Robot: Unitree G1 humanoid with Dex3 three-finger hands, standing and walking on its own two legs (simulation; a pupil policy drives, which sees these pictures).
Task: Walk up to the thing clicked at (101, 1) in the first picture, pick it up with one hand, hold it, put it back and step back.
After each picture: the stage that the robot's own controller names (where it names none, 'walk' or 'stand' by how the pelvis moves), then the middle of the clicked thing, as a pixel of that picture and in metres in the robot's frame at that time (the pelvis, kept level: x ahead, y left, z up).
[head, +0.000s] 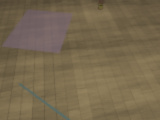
stand; (101, 1) +2.21 -0.32 -0.65
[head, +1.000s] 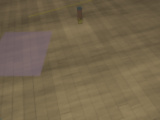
walk; (79, 15) +2.07 +0.10 -0.63
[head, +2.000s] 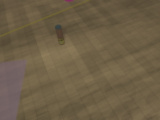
walk; (60, 35) +1.40 +0.35 -0.65
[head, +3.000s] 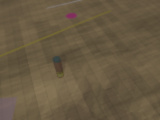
walk; (58, 67) +0.93 +0.29 -0.65
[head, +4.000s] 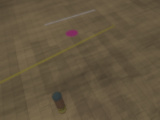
walk; (59, 103) +0.60 +0.25 -0.65
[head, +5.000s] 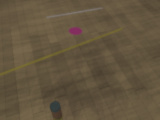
walk; (56, 112) +0.45 +0.19 -0.63
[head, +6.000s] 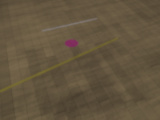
stand; out of the picture +0.38 +0.20 -0.65
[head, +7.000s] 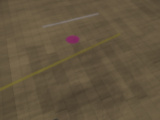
stand; out of the picture +0.36 +0.20 -0.65
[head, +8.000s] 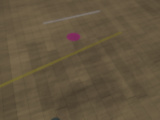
walk; out of the picture +0.35 +0.18 -0.65
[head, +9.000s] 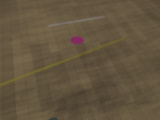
stand; out of the picture +0.38 +0.19 -0.64
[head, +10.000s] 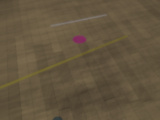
stand; out of the picture +0.38 +0.19 -0.65
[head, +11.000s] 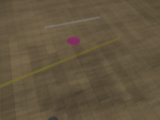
stand; out of the picture +0.39 +0.19 -0.65
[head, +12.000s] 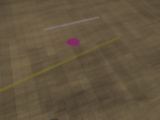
stand; out of the picture +0.39 +0.21 -0.65
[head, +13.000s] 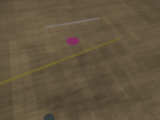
stand; out of the picture +0.42 +0.21 -0.64
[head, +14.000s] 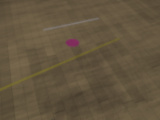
stand; out of the picture +0.38 +0.20 -0.65
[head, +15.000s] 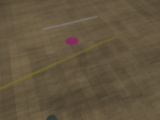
stand; out of the picture +0.41 +0.23 -0.65
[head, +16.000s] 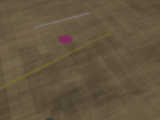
stand; out of the picture +0.37 +0.23 -0.65
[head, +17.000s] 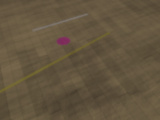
walk; out of the picture +0.37 +0.24 -0.65
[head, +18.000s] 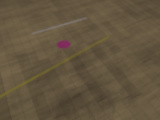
stand; out of the picture +0.34 +0.18 -0.65
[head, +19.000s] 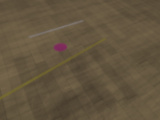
stand; out of the picture +0.35 +0.21 -0.66
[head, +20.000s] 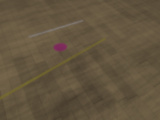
stand; out of the picture +0.34 +0.21 -0.66
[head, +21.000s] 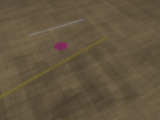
stand; out of the picture +0.34 +0.20 -0.66
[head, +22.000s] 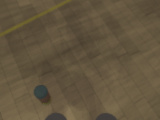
go down; (43, 96) +0.38 +0.20 -0.48
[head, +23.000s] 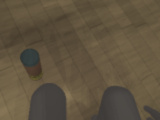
go down; (33, 67) +0.42 +0.23 -0.27
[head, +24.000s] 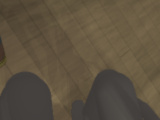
close in; out of the picture +0.40 +0.27 -0.19
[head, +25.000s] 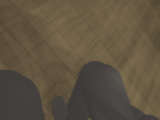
close; out of the picture +0.40 +0.29 -0.16
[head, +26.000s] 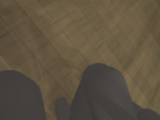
lift; out of the picture +0.37 +0.29 -0.15
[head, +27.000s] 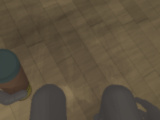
lift; (13, 81) +0.31 +0.23 -0.02
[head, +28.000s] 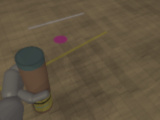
hold; (37, 84) +0.32 +0.15 +0.07
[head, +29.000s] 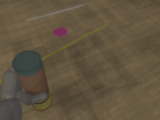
hold; (36, 85) +0.32 +0.16 +0.04
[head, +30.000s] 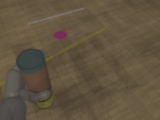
crouch; (39, 83) +0.33 +0.15 +0.05
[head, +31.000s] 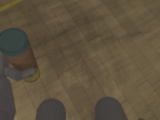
crouch; (23, 61) +0.40 +0.20 -0.03
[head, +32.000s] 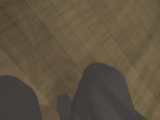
lower; out of the picture +0.39 +0.28 -0.17
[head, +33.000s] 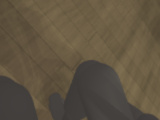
lower; out of the picture +0.41 +0.30 -0.16
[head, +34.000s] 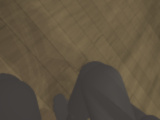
lower; out of the picture +0.40 +0.30 -0.16
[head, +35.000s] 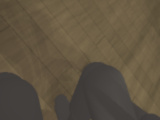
lower; out of the picture +0.38 +0.30 -0.16
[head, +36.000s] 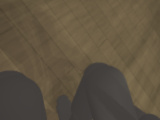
loosen; out of the picture +0.38 +0.29 -0.16
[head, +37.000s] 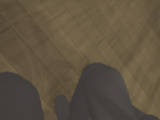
withdraw; out of the picture +0.38 +0.28 -0.16
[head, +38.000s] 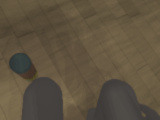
walk; (26, 69) +0.39 +0.24 -0.23
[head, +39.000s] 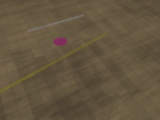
stand; out of the picture +0.31 +0.17 -0.59
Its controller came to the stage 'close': yes
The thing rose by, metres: 0.68
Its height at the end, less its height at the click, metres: +0.00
